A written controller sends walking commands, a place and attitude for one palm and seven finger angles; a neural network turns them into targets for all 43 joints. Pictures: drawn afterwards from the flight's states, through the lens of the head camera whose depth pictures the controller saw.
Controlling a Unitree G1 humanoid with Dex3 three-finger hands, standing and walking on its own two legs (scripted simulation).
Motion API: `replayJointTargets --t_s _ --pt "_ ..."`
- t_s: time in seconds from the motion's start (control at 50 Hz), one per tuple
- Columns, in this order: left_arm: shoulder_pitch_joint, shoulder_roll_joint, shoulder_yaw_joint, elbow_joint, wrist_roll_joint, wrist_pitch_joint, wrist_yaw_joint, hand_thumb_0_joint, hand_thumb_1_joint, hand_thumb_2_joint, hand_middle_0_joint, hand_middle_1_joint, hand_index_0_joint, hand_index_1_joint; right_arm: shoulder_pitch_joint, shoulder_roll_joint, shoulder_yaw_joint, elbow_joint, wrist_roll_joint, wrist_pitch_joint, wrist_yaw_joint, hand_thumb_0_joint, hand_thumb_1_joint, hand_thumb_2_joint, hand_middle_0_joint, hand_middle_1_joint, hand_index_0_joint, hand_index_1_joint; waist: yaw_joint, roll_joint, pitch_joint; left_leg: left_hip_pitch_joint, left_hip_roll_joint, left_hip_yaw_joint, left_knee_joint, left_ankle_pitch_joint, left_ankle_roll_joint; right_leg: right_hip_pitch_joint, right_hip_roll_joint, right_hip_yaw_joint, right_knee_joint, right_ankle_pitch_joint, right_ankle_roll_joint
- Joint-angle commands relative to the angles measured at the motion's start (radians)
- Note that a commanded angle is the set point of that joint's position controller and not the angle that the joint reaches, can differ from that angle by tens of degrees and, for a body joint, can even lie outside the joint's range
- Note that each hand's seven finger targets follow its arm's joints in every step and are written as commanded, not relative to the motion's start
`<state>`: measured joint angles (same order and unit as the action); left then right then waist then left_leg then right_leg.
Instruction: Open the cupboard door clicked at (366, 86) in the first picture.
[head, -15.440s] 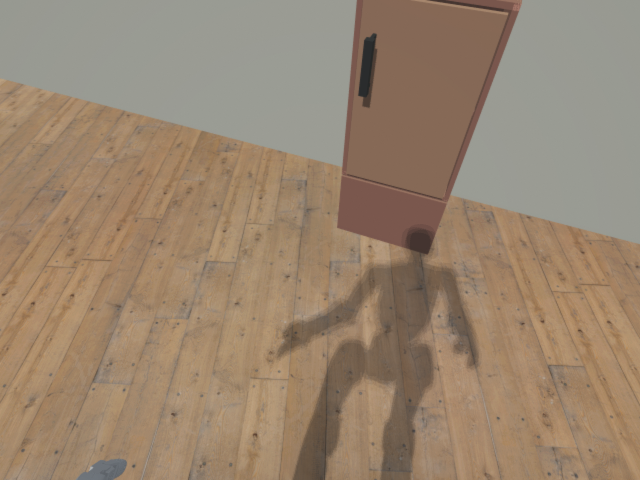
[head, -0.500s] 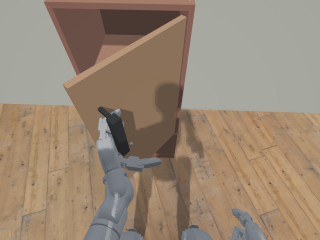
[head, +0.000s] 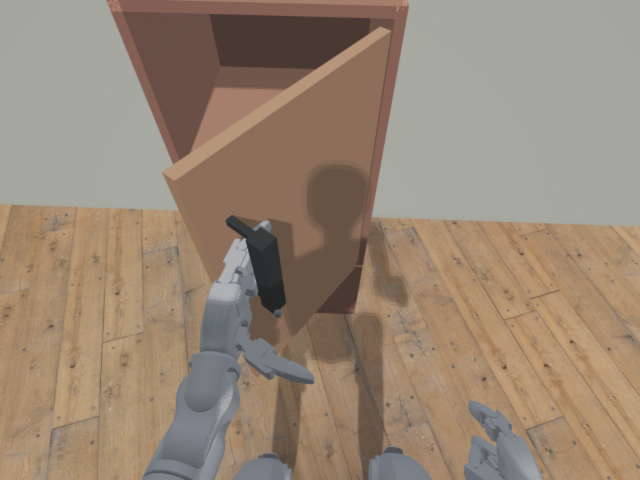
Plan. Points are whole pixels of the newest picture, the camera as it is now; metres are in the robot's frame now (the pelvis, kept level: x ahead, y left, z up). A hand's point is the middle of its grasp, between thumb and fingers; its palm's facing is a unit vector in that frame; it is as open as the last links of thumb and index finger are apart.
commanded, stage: slide the hand sideways off the handle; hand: left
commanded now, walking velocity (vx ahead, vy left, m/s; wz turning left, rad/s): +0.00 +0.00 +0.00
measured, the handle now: (256, 266) +0.37 +0.10 +0.05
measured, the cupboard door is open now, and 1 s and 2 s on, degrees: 53 53 53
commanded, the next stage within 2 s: draw the hand back to the body in 0.84 s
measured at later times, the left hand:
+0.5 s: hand (240, 351) +0.26 +0.11 +0.04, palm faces -0.04 -1.00 -0.01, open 16.2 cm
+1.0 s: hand (208, 386) +0.22 +0.14 +0.04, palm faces -0.02 -1.00 -0.03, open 16.4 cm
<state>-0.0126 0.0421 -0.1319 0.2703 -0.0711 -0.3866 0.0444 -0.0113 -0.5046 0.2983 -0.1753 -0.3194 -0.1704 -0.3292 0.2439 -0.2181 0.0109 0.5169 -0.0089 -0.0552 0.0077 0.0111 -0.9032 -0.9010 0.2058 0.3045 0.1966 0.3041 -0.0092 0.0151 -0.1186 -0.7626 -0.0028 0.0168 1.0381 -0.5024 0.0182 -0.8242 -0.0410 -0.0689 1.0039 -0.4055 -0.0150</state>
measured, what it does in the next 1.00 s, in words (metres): stands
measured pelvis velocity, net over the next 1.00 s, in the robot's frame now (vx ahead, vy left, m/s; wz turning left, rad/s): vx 0.02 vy -0.01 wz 0.01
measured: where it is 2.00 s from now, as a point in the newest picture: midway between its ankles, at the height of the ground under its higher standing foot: outside the picture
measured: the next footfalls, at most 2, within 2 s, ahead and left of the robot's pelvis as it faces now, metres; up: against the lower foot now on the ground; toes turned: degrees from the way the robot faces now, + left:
none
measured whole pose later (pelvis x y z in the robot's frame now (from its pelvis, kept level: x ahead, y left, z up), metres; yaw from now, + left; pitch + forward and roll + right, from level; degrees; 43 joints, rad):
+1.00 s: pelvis +0.02 -0.01 -0.02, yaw +1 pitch +15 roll -2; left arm 0.52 0.17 0.01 -0.21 -0.18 -0.36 -0.16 -0.01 -0.50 0.30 -0.15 -0.30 -0.15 -0.30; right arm 0.25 -0.22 0.00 0.42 0.01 -0.09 -0.04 0.01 -0.90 -0.90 0.21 0.30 0.20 0.30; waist 0.01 0.03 -0.16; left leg -0.85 0.02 -0.03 1.18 -0.59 0.00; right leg -0.89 -0.02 -0.11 1.12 -0.49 -0.03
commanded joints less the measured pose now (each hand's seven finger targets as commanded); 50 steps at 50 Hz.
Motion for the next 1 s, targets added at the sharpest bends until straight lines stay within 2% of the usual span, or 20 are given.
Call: replayJointTargets --t_s 0.0,0.04,0.08,0.14,0.16,0.24,0.34,0.38,0.44,0.52,0.56,0.64,0.72,0.74,0.76,0.8,0.86,0.9,0.92,0.98 --pt "-0.074 0.056 0.045 -0.268 0.032 -0.073 0.023 0.000 -0.500 0.300 -0.150 -0.300 -0.150 -0.300 -0.055 -0.109 -0.043 -0.168 -0.006 -0.034 0.009 0.000 -0.900 -0.900 0.200 0.300 0.200 0.300 0.012 -0.049 -0.239 0.038 -0.016 -0.032 -0.164 0.158 -0.011 0.225 0.026 0.028 -0.115 0.112 -0.024" --pt "-0.074 0.063 0.039 -0.319 0.033 -0.074 0.019 0.000 -0.500 0.300 -0.150 -0.300 -0.150 -0.300 -0.060 -0.111 -0.044 -0.181 -0.004 -0.031 0.005 0.000 -0.900 -0.900 0.200 0.300 0.200 0.300 0.005 -0.062 -0.245 0.035 -0.013 -0.037 -0.162 0.155 -0.007 0.225 0.029 0.030 -0.112 0.103 -0.024" --pt "-0.050 0.066 0.042 -0.351 0.024 -0.070 0.010 0.000 -0.500 0.300 -0.150 -0.300 -0.150 -0.300 -0.060 -0.108 -0.042 -0.185 -0.001 -0.031 0.000 0.000 -0.900 -0.900 0.200 0.300 0.200 0.300 0.006 -0.023 -0.242 0.042 -0.014 -0.035 -0.160 0.146 -0.010 0.219 0.029 0.030 -0.111 0.096 -0.024" --pt "-0.019 0.059 0.028 -0.410 0.012 -0.069 -0.004 0.000 -0.500 0.300 -0.150 -0.300 -0.150 -0.300 -0.057 -0.109 -0.041 -0.192 0.001 -0.038 -0.008 0.000 -0.900 -0.900 0.200 0.300 0.200 0.300 -0.005 -0.037 -0.259 0.055 -0.010 -0.048 -0.153 0.168 -0.009 0.213 0.035 0.019 -0.098 0.109 -0.024" --pt "0.008 0.051 0.025 -0.409 0.003 -0.065 -0.011 0.000 -0.500 0.300 -0.150 -0.300 -0.150 -0.300 -0.058 -0.107 -0.041 -0.191 0.002 -0.042 -0.009 0.000 -0.900 -0.900 0.200 0.300 0.200 0.300 -0.003 -0.015 -0.252 0.057 -0.011 -0.046 -0.150 0.174 -0.011 0.208 0.034 0.019 -0.097 0.118 -0.023" --pt "0.103 0.083 0.057 -0.462 -0.010 -0.045 -0.024 0.000 -0.500 0.300 -0.150 -0.300 -0.150 -0.300 -0.047 -0.108 -0.040 -0.203 0.003 -0.048 -0.015 0.000 -0.900 -0.900 0.200 0.300 0.200 0.300 0.008 -0.017 -0.274 0.054 -0.014 -0.047 -0.143 0.218 -0.013 0.236 0.036 0.015 -0.085 0.167 -0.023" --pt "0.201 0.115 0.094 -0.500 -0.018 -0.033 -0.044 0.000 -0.500 0.300 -0.150 -0.300 -0.150 -0.300 -0.038 -0.109 -0.041 -0.214 0.004 -0.051 -0.021 0.000 -0.900 -0.900 0.200 0.300 0.200 0.300 0.009 -0.043 -0.249 0.030 -0.015 -0.045 -0.127 0.236 -0.013 0.240 0.036 0.018 -0.079 0.198 -0.021" --pt "0.282 0.106 0.091 -0.535 -0.024 -0.035 -0.057 0.000 -0.500 0.300 -0.150 -0.300 -0.150 -0.300 -0.034 -0.103 -0.042 -0.226 0.005 -0.054 -0.019 0.000 -0.900 -0.900 0.200 0.300 0.200 0.300 0.018 -0.019 -0.265 0.038 -0.016 -0.039 -0.125 0.260 -0.015 0.253 0.035 0.016 -0.073 0.230 -0.021" --pt "0.292 0.117 0.093 -0.561 -0.030 -0.034 -0.070 0.000 -0.500 0.300 -0.150 -0.300 -0.150 -0.300 -0.034 -0.105 -0.040 -0.231 0.007 -0.055 -0.024 0.000 -0.900 -0.900 0.200 0.300 0.200 0.300 0.000 -0.031 -0.234 0.019 -0.015 -0.045 -0.111 0.243 -0.013 0.230 0.038 0.018 -0.070 0.214 -0.019" --pt "0.374 0.131 0.112 -0.614 -0.042 -0.049 -0.092 0.000 -0.500 0.300 -0.150 -0.300 -0.150 -0.300 -0.029 -0.104 -0.045 -0.242 0.006 -0.063 -0.027 0.000 -0.900 -0.900 0.200 0.300 0.200 0.300 0.008 -0.006 -0.253 0.017 -0.018 -0.041 -0.096 0.254 -0.015 0.232 0.038 0.021 -0.057 0.231 -0.019" --pt "0.432 0.149 0.136 -0.622 -0.053 -0.050 -0.105 0.000 -0.500 0.300 -0.150 -0.300 -0.150 -0.300 -0.023 -0.106 -0.047 -0.248 0.009 -0.066 -0.031 0.000 -0.900 -0.900 0.200 0.300 0.200 0.300 0.010 -0.025 -0.249 0.003 -0.018 -0.042 -0.087 0.265 -0.014 0.237 0.038 0.022 -0.053 0.245 -0.017" --pt "0.443 0.171 0.151 -0.645 -0.071 -0.053 -0.133 0.000 -0.500 0.300 -0.150 -0.300 -0.150 -0.300 -0.025 -0.110 -0.046 -0.249 0.009 -0.072 -0.040 0.000 -0.900 -0.900 0.200 0.300 0.200 0.300 -0.006 -0.025 -0.227 -0.032 -0.021 -0.042 -0.063 0.214 -0.010 0.211 0.038 0.035 -0.060 0.192 -0.013" --pt "0.498 0.174 0.169 -0.671 -0.097 -0.060 -0.172 0.000 -0.500 0.300 -0.150 -0.300 -0.150 -0.300 -0.021 -0.110 -0.049 -0.254 0.014 -0.080 -0.046 0.000 -0.900 -0.900 0.200 0.300 0.200 0.300 0.002 -0.003 -0.243 -0.026 -0.023 -0.043 -0.056 0.224 -0.012 0.210 0.040 0.032 -0.051 0.197 -0.015" --pt "0.509 0.182 0.177 -0.671 -0.108 -0.058 -0.182 0.000 -0.500 0.300 -0.150 -0.300 -0.150 -0.300 -0.023 -0.111 -0.052 -0.256 0.017 -0.081 -0.048 0.000 -0.900 -0.900 0.200 0.300 0.200 0.300 -0.002 -0.031 -0.252 -0.034 -0.021 -0.046 -0.048 0.230 -0.009 0.220 0.041 0.037 -0.053 0.200 -0.012" --pt "0.523 0.206 0.203 -0.677 -0.111 -0.059 -0.190 0.000 -0.500 0.300 -0.150 -0.300 -0.150 -0.300 -0.023 -0.114 -0.054 -0.254 0.018 -0.081 -0.050 0.000 -0.900 -0.900 0.200 0.300 0.200 0.300 0.006 -0.016 -0.258 -0.036 -0.021 -0.046 -0.047 0.239 -0.011 0.225 0.040 0.039 -0.048 0.211 -0.013" --pt "0.514 0.179 0.166 -0.709 -0.119 -0.059 -0.207 0.000 -0.500 0.300 -0.150 -0.300 -0.150 -0.300 -0.024 -0.113 -0.051 -0.259 0.019 -0.087 -0.050 0.000 -0.900 -0.900 0.200 0.300 0.200 0.300 -0.006 0.017 -0.246 -0.029 -0.023 -0.046 -0.044 0.238 -0.012 0.202 0.039 0.032 -0.042 0.209 -0.011" --pt "0.521 0.187 0.177 -0.695 -0.125 -0.056 -0.210 0.000 -0.500 0.300 -0.150 -0.300 -0.150 -0.300 -0.024 -0.114 -0.053 -0.255 0.018 -0.093 -0.056 0.000 -0.900 -0.900 0.200 0.300 0.200 0.300 -0.010 -0.009 -0.226 -0.051 -0.021 -0.049 -0.030 0.213 -0.011 0.182 0.040 0.037 -0.046 0.171 -0.009" --pt "0.524 0.211 0.206 -0.682 -0.123 -0.051 -0.205 0.000 -0.500 0.300 -0.150 -0.300 -0.150 -0.300 -0.024 -0.116 -0.054 -0.254 0.018 -0.092 -0.057 0.000 -0.900 -0.900 0.200 0.300 0.200 0.300 -0.005 -0.025 -0.219 -0.068 -0.020 -0.051 -0.029 0.191 -0.012 0.176 0.040 0.040 -0.048 0.135 -0.010" --pt "0.522 0.187 0.183 -0.685 -0.122 -0.049 -0.205 0.000 -0.500 0.300 -0.150 -0.300 -0.150 -0.300 -0.025 -0.115 -0.052 -0.259 0.017 -0.094 -0.057 0.000 -0.900 -0.900 0.200 0.300 0.200 0.300 -0.005 -0.019 -0.219 -0.068 -0.022 -0.050 -0.029 0.188 -0.012 0.178 0.039 0.042 -0.048 0.130 -0.010" --pt "0.560 0.256 0.247 -0.781 -0.128 -0.035 -0.190 0.000 -0.500 0.300 -0.150 -0.300 -0.150 -0.300 -0.019 -0.108 -0.052 -0.278 0.024 -0.086 -0.060 0.000 -0.900 -0.900 0.200 0.300 0.200 0.300 0.025 0.030 -0.280 -0.009 -0.024 -0.044 -0.068 0.222 -0.010 0.245 0.041 0.041 -0.066 0.159 -0.015"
